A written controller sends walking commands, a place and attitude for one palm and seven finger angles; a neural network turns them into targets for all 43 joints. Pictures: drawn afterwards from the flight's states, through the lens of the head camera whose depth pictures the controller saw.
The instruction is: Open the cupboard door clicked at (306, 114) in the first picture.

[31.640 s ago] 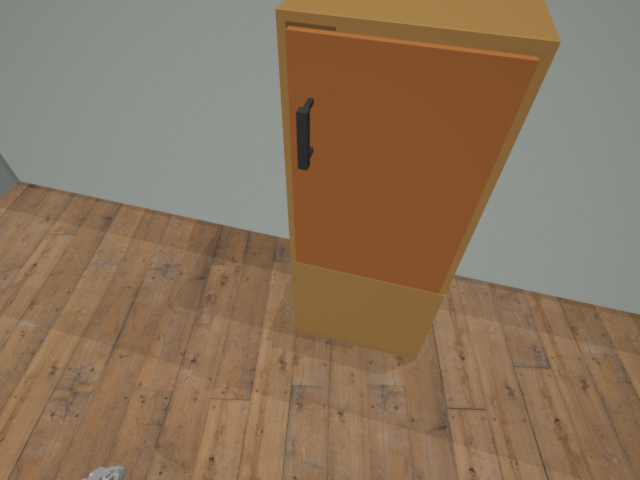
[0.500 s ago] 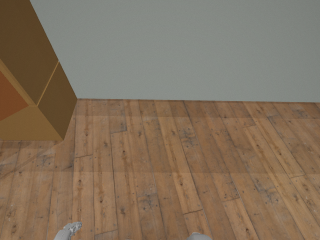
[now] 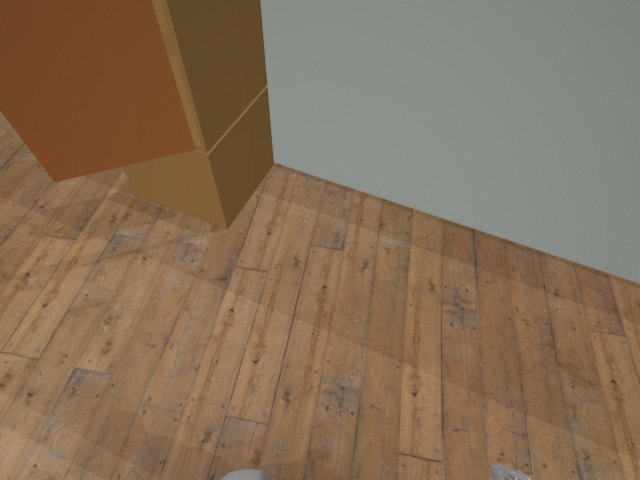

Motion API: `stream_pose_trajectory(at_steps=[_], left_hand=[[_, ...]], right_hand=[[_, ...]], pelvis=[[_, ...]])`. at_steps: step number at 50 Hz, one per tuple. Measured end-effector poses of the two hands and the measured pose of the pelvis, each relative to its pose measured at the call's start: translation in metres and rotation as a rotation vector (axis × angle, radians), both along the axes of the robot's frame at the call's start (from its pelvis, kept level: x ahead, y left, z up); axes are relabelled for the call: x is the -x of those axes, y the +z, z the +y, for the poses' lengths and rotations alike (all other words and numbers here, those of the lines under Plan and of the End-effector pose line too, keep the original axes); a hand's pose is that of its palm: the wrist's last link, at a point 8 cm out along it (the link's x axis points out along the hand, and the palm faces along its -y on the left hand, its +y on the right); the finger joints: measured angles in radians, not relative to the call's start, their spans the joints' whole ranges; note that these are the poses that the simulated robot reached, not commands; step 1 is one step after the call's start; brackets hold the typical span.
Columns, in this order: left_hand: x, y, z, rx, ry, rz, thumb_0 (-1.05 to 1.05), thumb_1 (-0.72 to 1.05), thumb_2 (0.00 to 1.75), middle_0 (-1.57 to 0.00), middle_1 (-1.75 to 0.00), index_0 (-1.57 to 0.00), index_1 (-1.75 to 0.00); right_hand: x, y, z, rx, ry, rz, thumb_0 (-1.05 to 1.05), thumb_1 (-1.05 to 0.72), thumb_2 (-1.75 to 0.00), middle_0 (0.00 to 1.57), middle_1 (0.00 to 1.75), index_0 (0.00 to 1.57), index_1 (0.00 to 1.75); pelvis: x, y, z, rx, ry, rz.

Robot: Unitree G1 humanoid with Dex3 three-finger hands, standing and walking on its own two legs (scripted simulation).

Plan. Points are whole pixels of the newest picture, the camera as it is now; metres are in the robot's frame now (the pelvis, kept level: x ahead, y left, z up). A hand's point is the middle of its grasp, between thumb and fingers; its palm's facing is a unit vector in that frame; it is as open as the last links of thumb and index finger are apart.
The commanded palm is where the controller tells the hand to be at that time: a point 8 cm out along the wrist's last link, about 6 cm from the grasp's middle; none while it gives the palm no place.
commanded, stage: turn to face it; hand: left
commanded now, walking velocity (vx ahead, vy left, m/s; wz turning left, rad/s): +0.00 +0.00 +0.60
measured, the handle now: out of the picture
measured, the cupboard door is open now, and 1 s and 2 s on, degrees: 45 45 45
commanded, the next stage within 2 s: take the last steps up to it in 0.62 s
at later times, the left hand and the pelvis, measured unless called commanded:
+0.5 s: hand out of the picture +0.07 +0.19 -0.14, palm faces +0.24 -0.93 -0.28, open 7.4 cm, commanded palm none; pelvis +0.01 -0.02 +0.00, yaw +15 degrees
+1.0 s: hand out of the picture -0.06 +0.22 -0.17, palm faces +0.46 -0.87 -0.18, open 7.4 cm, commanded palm none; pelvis +0.01 +0.04 +0.01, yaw +24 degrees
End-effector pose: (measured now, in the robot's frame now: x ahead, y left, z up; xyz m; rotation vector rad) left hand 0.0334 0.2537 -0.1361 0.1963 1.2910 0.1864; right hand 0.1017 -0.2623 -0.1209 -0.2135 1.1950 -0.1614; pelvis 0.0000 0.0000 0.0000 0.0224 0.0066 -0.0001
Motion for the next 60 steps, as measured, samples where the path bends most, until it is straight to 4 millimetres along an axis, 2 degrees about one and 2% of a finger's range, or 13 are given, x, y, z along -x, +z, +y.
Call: stream_pose_trajectory(at_steps=[4,10,14,19,23,29,34,37,42,44,46,52,60], left_hand=[[0.018,-0.011,0.027,-0.018,0.065,0.056,0.01,0.9,0.9,-0.21,-0.3,-0.2,-0.3],[0.002,0.007,0.037,-0.02,0.109,-0.013,0.01,0.91,0.9,-0.2,-0.3,-0.2,-0.3],[-0.015,0.017,0.03,-0.022,0.12,-0.078,0.01,0.91,0.9,-0.2,-0.3,-0.2,-0.3],[-0.032,0.024,0.01,-0.032,0.132,-0.142,0.01,0.9,0.9,-0.2,-0.3,-0.2,-0.3],[-0.03,0.025,-0.01,-0.056,0.151,-0.177,0.01,0.9,0.9,-0.2,-0.3,-0.2,-0.3],[0.005,0.028,-0.035,-0.028,0.236,-0.117,0.01,0.9,0.9,-0.21,-0.3,-0.2,-0.3],[0.043,0.022,-0.041,-0.005,0.326,-0.062,0.01,0.91,0.9,-0.21,-0.3,-0.21,-0.3],[0.071,0.014,-0.038,0.012,0.375,-0.02,0.01,0.91,0.9,-0.21,-0.3,-0.21,-0.3],[0.121,-0.01,-0.026,0.061,0.457,0.062,0.01,0.91,0.9,-0.21,-0.3,-0.21,-0.3],[0.136,-0.016,-0.018,0.079,0.477,0.102,0.01,0.91,0.9,-0.21,-0.3,-0.2,-0.3],[0.14,-0.015,-0.01,0.089,0.482,0.128,0.01,0.91,0.9,-0.2,-0.3,-0.2,-0.3],[0.111,0.001,0.022,0.09,0.477,0.041,0.01,0.91,0.9,-0.2,-0.3,-0.2,-0.3],[0.044,0.009,0.057,0.069,0.434,-0.065,0.01,0.91,0.9,-0.2,-0.3,-0.2,-0.3]], right_hand=[[-0.029,0.006,0.019,0.029,0.067,-0.076,0.0,-0.91,-0.9,0.2,0.3,0.2,0.3],[-0.034,0.015,0.037,0.024,0.128,-0.054,0.0,-0.91,-0.9,0.2,0.3,0.2,0.3],[-0.028,0.01,0.04,-0.002,0.148,-0.016,0.0,-0.91,-0.9,0.2,0.3,0.2,0.3],[-0.021,-0.005,0.031,-0.037,0.156,0.04,0.0,-0.9,-0.9,0.2,0.3,0.2,0.3],[-0.023,-0.023,0.017,-0.064,0.164,0.073,0.01,-0.9,-0.9,0.2,0.3,0.2,0.3],[-0.036,-0.017,0.01,-0.058,0.214,0.116,0.01,-0.91,-0.9,0.2,0.3,0.2,0.3],[-0.055,-0.008,0.021,-0.036,0.282,0.12,0.01,-0.91,-0.9,0.2,0.3,0.2,0.3],[-0.07,-0.004,0.037,-0.02,0.334,0.1,0.01,-0.91,-0.9,0.19,0.3,0.19,0.3],[-0.094,0.001,0.079,0.006,0.423,0.016,0.01,-0.91,-0.9,0.19,0.3,0.19,0.3],[-0.097,0.005,0.094,0.01,0.449,-0.017,0.01,-0.91,-0.9,0.2,0.3,0.2,0.3],[-0.092,0.01,0.104,0.013,0.454,-0.033,0.0,-0.91,-0.9,0.2,0.3,0.2,0.3],[-0.058,0.016,0.118,0.016,0.431,0.04,0.0,-0.92,-0.9,0.2,0.3,0.2,0.3],[-0.001,0.01,0.118,0.012,0.343,0.215,0.0,-0.92,-0.9,0.2,0.3,0.2,0.3]], pelvis=[[-0.001,-0.006,0.011,0.01,0.034,0.001],[-0.004,0.008,0.015,0.03,0.091,0.008],[-0.005,0.012,0.011,0.036,0.132,0.01],[-0.009,0.009,-0.005,0.03,0.184,0.013],[-0.013,0.0,-0.021,0.017,0.229,0.009],[-0.018,0.01,-0.027,-0.001,0.301,-0.009],[-0.02,0.014,-0.024,-0.006,0.352,-0.012],[-0.017,0.012,-0.017,0.001,0.376,-0.015],[-0.012,0.001,0.007,0.025,0.41,-0.021],[-0.01,-0.001,0.016,0.024,0.408,-0.027],[-0.01,0.003,0.025,0.034,0.408,-0.028],[-0.017,0.018,0.05,0.046,0.433,-0.027],[-0.042,0.02,0.074,0.033,0.447,-0.03]])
